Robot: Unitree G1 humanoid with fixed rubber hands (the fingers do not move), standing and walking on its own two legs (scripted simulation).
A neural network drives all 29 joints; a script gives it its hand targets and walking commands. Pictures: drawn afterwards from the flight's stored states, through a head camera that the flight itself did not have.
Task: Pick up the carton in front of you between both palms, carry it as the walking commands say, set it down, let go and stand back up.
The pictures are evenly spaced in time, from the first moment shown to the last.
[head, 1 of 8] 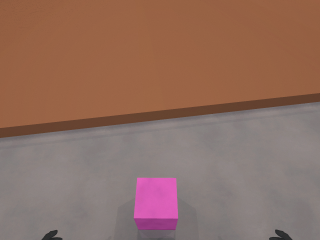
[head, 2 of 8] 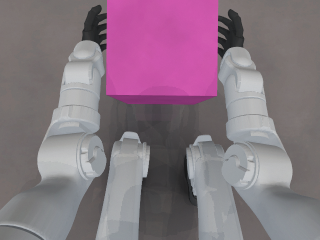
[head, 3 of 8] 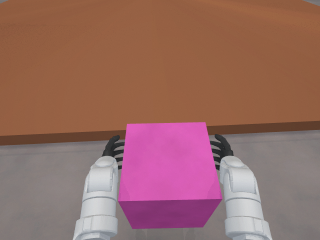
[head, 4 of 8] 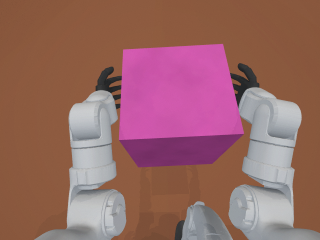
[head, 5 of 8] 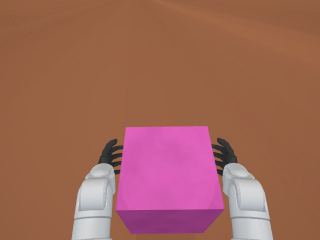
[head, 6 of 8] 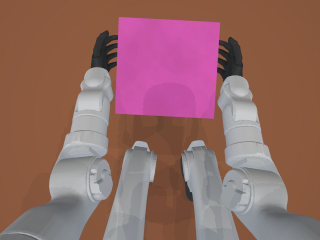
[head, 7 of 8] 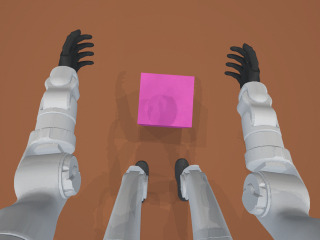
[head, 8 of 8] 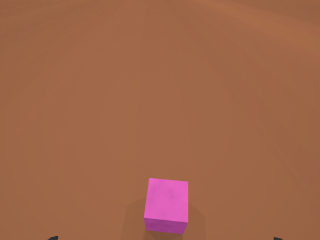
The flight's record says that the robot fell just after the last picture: no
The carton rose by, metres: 0.88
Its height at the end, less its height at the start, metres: +0.11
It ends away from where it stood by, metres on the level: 2.32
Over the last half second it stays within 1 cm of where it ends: yes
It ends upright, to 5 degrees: yes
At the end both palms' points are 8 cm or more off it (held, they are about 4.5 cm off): yes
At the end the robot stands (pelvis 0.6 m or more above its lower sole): yes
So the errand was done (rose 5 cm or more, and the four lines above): yes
